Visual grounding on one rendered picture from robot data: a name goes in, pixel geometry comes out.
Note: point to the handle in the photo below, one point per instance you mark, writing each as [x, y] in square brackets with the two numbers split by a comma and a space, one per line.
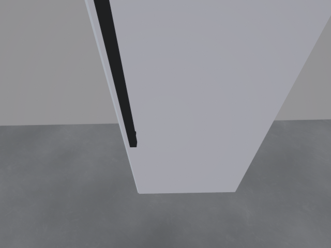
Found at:
[105, 18]

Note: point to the fridge door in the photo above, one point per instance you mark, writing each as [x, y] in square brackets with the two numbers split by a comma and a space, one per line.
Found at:
[205, 81]

